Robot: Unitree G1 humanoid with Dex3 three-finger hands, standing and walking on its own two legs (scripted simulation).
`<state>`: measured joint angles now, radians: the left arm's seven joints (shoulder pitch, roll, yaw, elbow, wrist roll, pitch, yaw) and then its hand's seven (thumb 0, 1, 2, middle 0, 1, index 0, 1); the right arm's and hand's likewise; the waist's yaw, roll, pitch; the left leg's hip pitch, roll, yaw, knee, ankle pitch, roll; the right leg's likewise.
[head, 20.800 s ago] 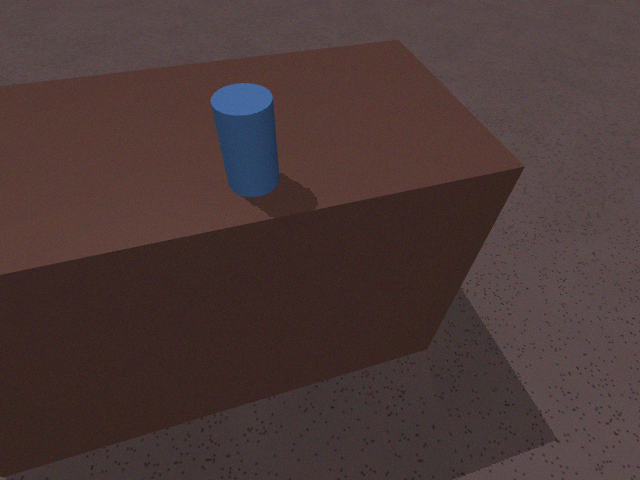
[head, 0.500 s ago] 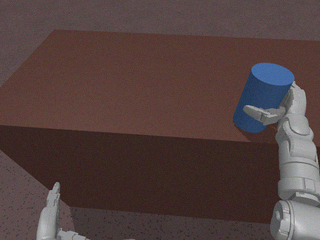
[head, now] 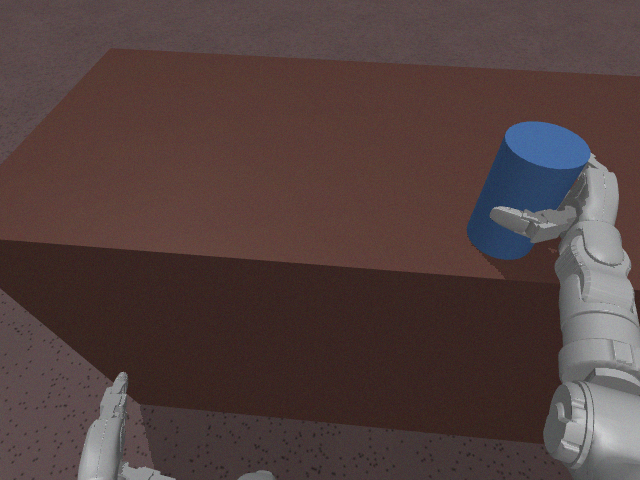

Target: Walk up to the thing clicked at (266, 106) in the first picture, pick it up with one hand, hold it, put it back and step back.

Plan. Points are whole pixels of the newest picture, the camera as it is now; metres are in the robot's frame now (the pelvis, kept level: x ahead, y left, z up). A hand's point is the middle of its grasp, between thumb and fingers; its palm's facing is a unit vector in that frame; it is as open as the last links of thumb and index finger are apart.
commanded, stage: open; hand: right
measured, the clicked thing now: (519, 194) +0.44 -0.22 +0.13
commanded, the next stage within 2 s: withdraw in 0.46 s
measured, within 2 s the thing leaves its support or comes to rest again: rests again in 0.04 s
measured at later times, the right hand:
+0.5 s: hand (549, 177) +0.44 -0.24 +0.16, palm faces +0.23 +0.97 +0.02, open 14.0 cm
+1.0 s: hand out of the picture +0.44 -0.32 +0.26, palm faces +0.35 +0.94 -0.02, open 17.6 cm
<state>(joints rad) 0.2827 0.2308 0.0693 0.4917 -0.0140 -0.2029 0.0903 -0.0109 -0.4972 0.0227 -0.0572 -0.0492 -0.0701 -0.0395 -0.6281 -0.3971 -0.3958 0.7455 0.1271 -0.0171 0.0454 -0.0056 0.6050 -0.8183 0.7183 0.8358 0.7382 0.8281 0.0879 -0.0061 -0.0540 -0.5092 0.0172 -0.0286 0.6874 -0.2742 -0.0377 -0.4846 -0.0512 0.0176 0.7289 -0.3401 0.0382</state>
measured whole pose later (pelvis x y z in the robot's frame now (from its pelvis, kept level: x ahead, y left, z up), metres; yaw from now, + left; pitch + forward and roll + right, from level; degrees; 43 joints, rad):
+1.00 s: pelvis +0.01 +0.00 +0.01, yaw -1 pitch +6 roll +1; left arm 0.29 0.25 0.03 0.55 -0.04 -0.14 0.07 -0.01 -0.50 0.02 -0.05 -0.05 -0.07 -0.04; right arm -0.86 -0.68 -0.48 0.90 0.12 0.08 0.18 -0.01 0.60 -0.06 0.06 0.08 0.08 0.08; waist 0.06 -0.03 -0.10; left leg -0.47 0.02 -0.02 0.63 -0.26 -0.04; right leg -0.45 -0.05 0.02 0.68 -0.33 0.03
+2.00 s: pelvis +0.02 +0.00 +0.02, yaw -3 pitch -1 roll +0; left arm 0.33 0.21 0.16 0.42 -0.03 -0.02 0.03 -0.01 -0.49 0.03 -0.06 -0.05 -0.07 -0.04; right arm 0.46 -0.37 -0.46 -0.48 0.08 -0.17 -0.02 -0.01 0.56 -0.04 0.06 0.06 0.07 0.06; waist -0.06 -0.10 -0.01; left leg -0.26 0.04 0.01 0.57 -0.28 -0.04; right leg -0.24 -0.03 0.05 0.58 -0.31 0.04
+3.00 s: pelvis +0.01 +0.00 +0.02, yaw -2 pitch -3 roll +0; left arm 0.21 0.19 0.07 0.60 -0.01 -0.15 0.04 0.00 0.66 0.77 -0.18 -0.27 -0.19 -0.26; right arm 0.53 -0.21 -0.13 0.06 0.01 -0.26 -0.01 -0.01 0.53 -0.07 0.06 0.06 0.07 0.06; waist -0.01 -0.04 0.07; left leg -0.23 0.05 0.01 0.49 -0.22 -0.04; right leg -0.21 -0.02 0.04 0.50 -0.25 0.03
